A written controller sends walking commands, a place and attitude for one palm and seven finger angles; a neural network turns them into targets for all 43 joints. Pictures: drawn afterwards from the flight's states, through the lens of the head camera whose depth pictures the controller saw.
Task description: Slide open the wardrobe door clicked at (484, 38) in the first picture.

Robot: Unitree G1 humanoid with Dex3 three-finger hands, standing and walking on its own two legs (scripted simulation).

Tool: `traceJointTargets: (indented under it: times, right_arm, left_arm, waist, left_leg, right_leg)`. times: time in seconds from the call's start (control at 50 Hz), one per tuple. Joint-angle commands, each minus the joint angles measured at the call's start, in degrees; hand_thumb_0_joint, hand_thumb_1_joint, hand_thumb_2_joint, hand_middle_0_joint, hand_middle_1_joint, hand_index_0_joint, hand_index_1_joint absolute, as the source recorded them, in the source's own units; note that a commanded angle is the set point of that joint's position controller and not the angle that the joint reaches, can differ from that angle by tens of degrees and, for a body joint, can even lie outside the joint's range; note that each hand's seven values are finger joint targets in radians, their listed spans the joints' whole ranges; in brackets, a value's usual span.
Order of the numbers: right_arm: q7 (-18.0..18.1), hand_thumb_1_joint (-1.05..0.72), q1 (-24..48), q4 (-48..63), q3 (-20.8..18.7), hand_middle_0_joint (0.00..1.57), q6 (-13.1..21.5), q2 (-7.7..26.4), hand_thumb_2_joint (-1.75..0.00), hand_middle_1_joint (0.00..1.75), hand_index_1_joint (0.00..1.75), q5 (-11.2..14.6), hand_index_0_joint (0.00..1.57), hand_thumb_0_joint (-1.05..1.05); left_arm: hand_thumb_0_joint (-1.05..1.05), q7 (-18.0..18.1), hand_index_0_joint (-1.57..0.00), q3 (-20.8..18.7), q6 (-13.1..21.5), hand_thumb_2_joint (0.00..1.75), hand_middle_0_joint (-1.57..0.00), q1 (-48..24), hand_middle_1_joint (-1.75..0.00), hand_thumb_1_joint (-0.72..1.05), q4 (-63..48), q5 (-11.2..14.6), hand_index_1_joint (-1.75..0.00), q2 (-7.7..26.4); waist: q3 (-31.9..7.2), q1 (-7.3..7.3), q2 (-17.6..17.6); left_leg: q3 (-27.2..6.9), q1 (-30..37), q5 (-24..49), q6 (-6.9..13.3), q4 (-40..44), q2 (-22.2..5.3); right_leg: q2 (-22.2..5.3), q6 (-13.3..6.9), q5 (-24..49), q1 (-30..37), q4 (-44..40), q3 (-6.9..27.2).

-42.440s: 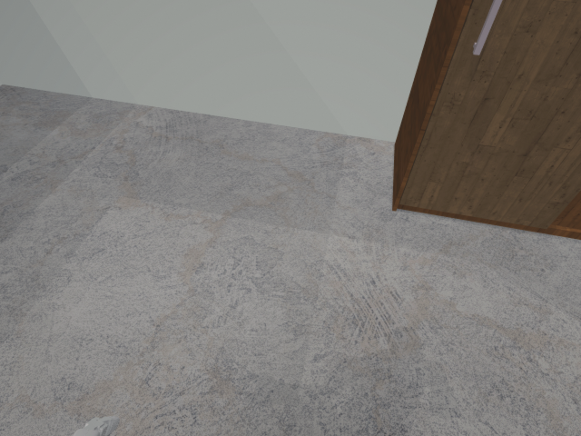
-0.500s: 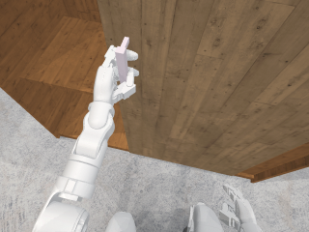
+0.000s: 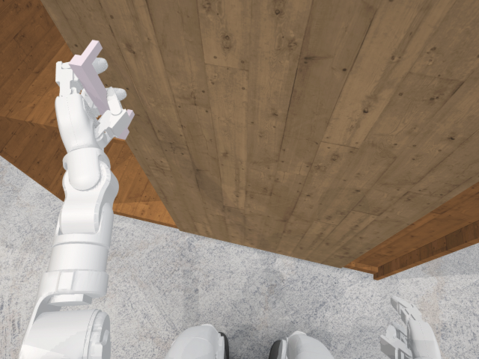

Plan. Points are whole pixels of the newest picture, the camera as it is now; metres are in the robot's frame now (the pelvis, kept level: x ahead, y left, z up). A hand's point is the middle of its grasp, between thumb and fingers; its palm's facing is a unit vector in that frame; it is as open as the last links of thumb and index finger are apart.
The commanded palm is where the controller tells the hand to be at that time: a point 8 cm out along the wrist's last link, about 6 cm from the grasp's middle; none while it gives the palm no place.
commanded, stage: step sideways, sliding the door along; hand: left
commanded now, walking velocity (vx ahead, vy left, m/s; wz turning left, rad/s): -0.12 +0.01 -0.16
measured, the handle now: (109, 94) +0.46 +0.28 +0.11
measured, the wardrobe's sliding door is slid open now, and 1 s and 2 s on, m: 0.49 0.49 0.49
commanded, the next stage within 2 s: stop walking and hold the door there in 0.02 s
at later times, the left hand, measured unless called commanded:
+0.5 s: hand (117, 113) +0.41 +0.24 +0.12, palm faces +0.49 -0.82 -0.29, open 6.2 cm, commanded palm +0.37 +0.27 +0.10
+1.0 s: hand (115, 118) +0.41 +0.24 +0.12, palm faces +0.35 -0.90 -0.26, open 6.4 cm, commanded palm +0.36 +0.26 +0.10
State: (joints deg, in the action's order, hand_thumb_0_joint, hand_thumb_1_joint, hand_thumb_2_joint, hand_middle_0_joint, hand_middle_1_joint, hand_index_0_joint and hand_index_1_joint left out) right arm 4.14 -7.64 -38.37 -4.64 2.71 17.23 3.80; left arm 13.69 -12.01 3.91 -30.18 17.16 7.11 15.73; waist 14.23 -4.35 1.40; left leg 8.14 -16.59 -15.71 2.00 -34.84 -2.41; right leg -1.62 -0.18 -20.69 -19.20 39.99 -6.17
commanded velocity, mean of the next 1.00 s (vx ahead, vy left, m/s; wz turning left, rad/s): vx -0.05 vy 0.05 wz -0.01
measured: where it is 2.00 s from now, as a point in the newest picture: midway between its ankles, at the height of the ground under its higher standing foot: outside the picture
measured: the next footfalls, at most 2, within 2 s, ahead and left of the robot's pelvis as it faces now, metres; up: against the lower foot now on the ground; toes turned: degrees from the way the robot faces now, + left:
right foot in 0.34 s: +0.11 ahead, -0.17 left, +0.00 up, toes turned -12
left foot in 0.70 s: +0.09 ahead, +0.12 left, +0.00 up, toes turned -3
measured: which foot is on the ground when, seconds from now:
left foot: down 0.00-0.36, up 0.38-0.68, down 0.70-1.00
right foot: up 0.00-0.32, down 0.34-0.72, up 0.74-0.92, down 0.94-1.00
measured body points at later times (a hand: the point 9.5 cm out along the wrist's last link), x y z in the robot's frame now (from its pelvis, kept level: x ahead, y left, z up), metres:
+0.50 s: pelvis +0.03 -0.05 +0.01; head +0.07 -0.09 +0.45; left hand +0.38 +0.28 +0.14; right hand +0.19 -0.32 -0.10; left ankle +0.02 +0.08 -0.66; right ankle +0.07 -0.16 -0.73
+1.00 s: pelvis -0.03 +0.01 +0.01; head +0.00 +0.00 +0.46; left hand +0.38 +0.29 +0.13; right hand +0.03 -0.23 -0.12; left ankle +0.05 +0.12 -0.73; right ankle -0.05 -0.11 -0.73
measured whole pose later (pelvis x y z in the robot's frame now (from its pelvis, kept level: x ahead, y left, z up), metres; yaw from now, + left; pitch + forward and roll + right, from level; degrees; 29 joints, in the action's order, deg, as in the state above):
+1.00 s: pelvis -0.03 +0.01 +0.01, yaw -12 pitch -1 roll -2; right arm 3.8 -15.0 -41.2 2.4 2.8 12.0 2.3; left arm 9.9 -19.7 5.0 -24.3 36.9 3.4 26.5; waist 5.1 0.5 2.9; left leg 6.4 -18.3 -11.6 -0.1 -31.5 -5.4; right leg 0.5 0.2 -14.8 -11.8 28.1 -2.5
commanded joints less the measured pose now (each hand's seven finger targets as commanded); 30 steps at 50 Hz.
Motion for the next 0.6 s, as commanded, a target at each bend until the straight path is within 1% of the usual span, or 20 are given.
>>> traceJointTargets:
  times: [0.0,0.06,0.1,0.12,0.14,0.16,0.18,0.2,0.22,0.24,0.28,0.3,0.32,0.34,0.36,0.38,0.4,0.42,0.46,0.58]
  right_arm:
    - [-3.26,-0.90,2.53,9.34,0.99,0.20,5.69,2.14,-0.90,0.30,0.30,-0.42,0.20,0.00]
    - [-3.83,-0.90,0.56,9.05,-0.25,0.20,7.67,3.89,-0.90,0.30,0.30,-0.30,0.20,0.00]
    - [-3.79,-0.90,-0.16,9.99,-0.19,0.20,8.02,3.71,-0.90,0.30,0.30,-0.46,0.20,0.00]
    - [-2.14,-0.90,-2.98,3.46,-1.65,0.20,4.64,10.27,-0.90,0.30,0.30,-1.62,0.20,0.00]
    - [-1.78,-0.90,-4.60,6.93,-1.07,0.20,3.12,8.17,-0.90,0.30,0.30,-2.18,0.20,0.00]
    - [-1.84,-0.90,-2.88,8.10,-0.26,0.20,2.94,6.24,-0.90,0.30,0.30,-1.74,0.20,0.00]
    - [-2.42,-0.90,-1.29,9.11,0.82,0.20,3.53,4.88,-0.90,0.30,0.30,-1.65,0.20,0.00]
    - [-2.49,-0.90,-0.65,8.89,1.11,0.20,3.83,4.33,-0.90,0.30,0.30,-1.53,0.20,0.00]
    - [-2.58,-0.90,-1.10,9.13,1.33,0.20,3.83,4.20,-0.90,0.30,0.30,-1.51,0.20,0.00]
    - [-2.49,-0.90,-1.25,9.55,1.47,0.20,3.74,4.58,-0.90,0.30,0.30,-1.68,0.20,0.00]
    - [-2.55,-0.90,-0.78,9.71,2.03,0.20,3.12,4.43,-0.90,0.30,0.30,-1.10,0.20,0.00]
    - [-2.42,-0.90,-0.31,9.84,2.20,0.20,2.66,4.30,-0.90,0.30,0.30,-0.89,0.20,0.00]
    - [-1.88,-0.90,0.46,10.49,2.34,0.20,2.08,3.43,-0.90,0.30,0.30,-0.94,0.20,0.00]
    - [-0.65,-0.90,0.78,11.05,2.76,0.20,1.61,2.73,-0.90,0.30,0.30,-1.23,0.20,0.00]
    - [0.07,-0.90,0.58,10.07,2.91,0.20,1.63,2.06,-0.90,0.30,0.30,-1.56,0.20,0.00]
    - [0.27,-0.90,-0.38,9.26,2.40,0.20,1.38,3.95,-0.90,0.30,0.30,-0.89,0.20,0.00]
    - [0.10,-0.90,0.59,9.11,2.61,0.20,1.37,3.77,-0.90,0.30,0.30,-0.43,0.20,0.00]
    - [0.18,-0.90,1.52,8.11,2.93,0.20,1.40,4.07,-0.90,0.30,0.30,-0.74,0.20,0.00]
    - [0.52,-0.90,2.11,7.13,3.14,0.20,0.91,4.15,-0.90,0.30,0.30,-0.94,0.20,0.00]
    - [1.12,-0.90,1.13,6.33,2.67,0.20,1.62,5.19,-0.90,0.30,0.30,-1.17,0.20,0.00]
  left_arm:
    - [0.00,-7.99,-0.45,23.67,8.45,0.90,-0.45,-23.30,-1.40,0.90,-27.33,-4.03,-1.40,-10.81]
    - [0.00,-7.47,-0.45,22.11,6.63,0.90,-0.45,-23.39,-1.40,0.90,-31.20,-4.45,-1.40,-8.42]
    - [0.00,-8.11,-0.45,23.96,5.12,0.90,-0.45,-20.40,-1.40,0.90,-30.12,-4.11,-1.40,-10.50]
    - [0.00,-5.38,-0.45,-19.79,4.86,0.90,-0.45,-6.94,-1.40,0.90,-4.06,-4.97,-1.40,35.59]
    - [0.00,-5.81,-0.45,-13.41,4.61,0.90,-0.45,-6.37,-1.40,0.90,-5.71,-6.33,-1.40,29.97]
    - [0.00,-6.49,-0.45,-8.52,4.32,0.90,-0.45,-7.41,-1.40,0.90,-6.53,-5.69,-1.40,22.74]
    - [0.00,-8.04,-0.45,0.33,5.04,0.90,-0.45,-11.47,-1.40,0.90,-13.71,-5.22,-1.40,14.06]
    - [0.00,-8.24,-0.45,-0.58,5.27,0.90,-0.45,-9.58,-1.40,0.90,-13.50,-5.01,-1.40,14.48]
    - [0.00,-8.42,-0.45,-0.18,5.31,0.90,-0.45,-7.16,-1.40,0.90,-12.60,-4.76,-1.40,14.23]
    - [0.00,-8.23,-0.45,-2.38,5.06,0.90,-0.45,-4.45,-1.40,0.90,-10.23,-5.03,-1.40,16.62]
    - [0.00,-8.08,-0.45,-5.58,4.99,0.90,-0.45,-1.62,-1.40,0.90,-6.13,-5.04,-1.40,19.41]
    - [0.00,-8.04,-0.45,-6.78,5.34,0.90,-0.45,-1.60,-1.40,0.90,-4.68,-5.18,-1.40,20.81]
    - [0.00,-7.65,-0.45,-8.57,6.15,0.90,-0.45,-1.14,-1.40,0.90,-3.16,-5.67,-1.40,23.52]
    - [0.00,-7.01,-0.45,-11.65,6.25,0.90,-0.45,2.17,-1.40,0.90,2.14,-5.70,-1.40,26.62]
    - [0.00,-6.51,-0.45,-14.12,4.76,0.90,-0.45,4.12,-1.40,0.90,6.52,-5.35,-1.40,27.08]
    - [0.00,-6.00,-0.45,-16.88,4.49,0.90,-0.45,4.25,-1.40,0.90,7.83,-5.56,-1.40,29.78]
    - [0.00,-6.02,-0.45,-13.66,4.83,0.90,-0.45,1.65,-1.40,0.90,6.07,-4.96,-1.40,25.29]
    - [0.00,-5.44,-0.45,-16.05,5.52,0.90,-0.45,0.00,-1.40,0.90,6.68,-5.24,-1.40,26.90]
    - [0.00,-4.94,-0.45,-17.64,6.53,0.90,-0.45,0.27,-1.40,0.90,8.54,-5.69,-1.40,28.27]
    - [0.00,-5.00,-0.45,-13.52,7.82,0.90,-0.45,-4.75,-1.40,0.90,4.15,-5.59,-1.40,25.84]
  waist:
    - [-37.96,5.83,15.07]
    - [-36.58,6.51,14.85]
    - [-34.91,6.81,12.23]
    - [-35.12,3.87,11.75]
    - [-33.99,3.70,10.13]
    - [-32.52,4.64,11.88]
    - [-31.13,6.02,17.45]
    - [-30.50,6.15,20.54]
    - [-29.64,6.44,20.64]
    - [-29.12,6.03,19.74]
    - [-29.29,4.60,13.25]
    - [-29.98,4.12,8.72]
    - [-32.23,4.17,-0.42]
    - [-33.72,3.49,-7.53]
    - [-30.00,3.25,-9.58]
    - [-28.73,3.11,-11.42]
    - [-28.70,3.41,-13.01]
    - [-29.16,3.93,-12.96]
    - [-29.86,4.07,-11.37]
    - [-29.46,4.00,-8.24]
  left_leg:
    - [-13.38,33.35,63.33,7.04,6.39,-23.59]
    - [-6.41,36.69,64.71,3.74,4.44,-18.32]
    - [-4.96,36.44,64.38,3.23,5.39,-16.74]
    - [-3.21,36.77,64.93,3.10,6.33,-17.23]
    - [-6.46,33.08,64.87,3.82,5.33,-17.18]
    - [-4.24,34.38,64.50,3.62,5.31,-16.66]
    - [-2.60,35.02,64.70,2.59,5.77,-15.41]
    - [-0.48,35.32,63.15,1.76,6.13,-14.78]
    - [0.10,34.25,62.17,1.16,5.96,-14.12]
    - [1.05,33.37,61.75,0.51,5.49,-13.63]
    - [2.76,27.98,54.42,-0.37,-0.91,-12.65]
    - [3.35,22.79,46.62,-1.16,-5.50,-11.16]
    - [3.73,10.54,26.57,-2.51,-14.26,-7.71]
    - [1.15,-4.21,-9.82,-4.00,-23.34,0.60]
    - [-5.58,-7.48,-20.50,-4.00,-25.77,-0.29]
    - [-7.97,-9.12,-20.35,-4.10,-28.47,-1.01]
    - [-9.95,-9.91,-19.14,-4.29,-30.13,-1.12]
    - [-10.35,-9.64,-17.84,-4.62,-29.41,-1.34]
    - [-8.63,-8.17,-14.56,-4.50,-25.15,-0.42]
    - [-5.12,0.30,-5.41,-3.48,-4.04,0.85]
  right_leg:
    - [-1.42,1.15,-11.53,-9.25,17.76,8.24]
    - [0.19,1.11,-4.48,-10.39,16.37,4.68]
    - [1.34,1.62,-2.26,-9.20,12.99,2.22]
    - [1.46,2.79,-1.12,-11.66,14.03,1.67]
    - [1.40,2.42,-2.15,-9.77,10.27,1.60]
    - [1.98,2.65,-1.06,-10.21,7.27,0.35]
    - [2.47,2.72,0.16,-10.10,3.58,-0.88]
    - [3.14,2.51,2.26,-9.08,1.48,-2.04]
    - [3.60,2.32,3.88,-7.51,-1.54,-2.74]
    - [3.92,2.25,6.37,-5.58,-5.22,-3.60]
    - [4.07,2.15,17.03,3.38,-15.55,-4.36]
    - [2.20,1.73,30.48,9.94,-18.46,-3.05]
    - [-5.92,-1.35,57.60,21.03,-14.52,5.38]
    - [-16.96,-8.14,85.27,29.78,-10.03,19.68]
    - [-22.32,-8.98,85.08,25.54,-12.01,20.50]
    - [-22.05,-8.38,80.37,23.10,-11.78,20.24]
    - [-21.38,-8.32,72.02,22.01,-11.75,19.33]
    - [-20.73,-8.73,64.95,20.84,-12.83,17.73]
    - [-18.82,-8.25,59.61,19.21,-13.35,14.50]
    - [-14.55,-6.38,31.85,12.89,-16.51,11.63]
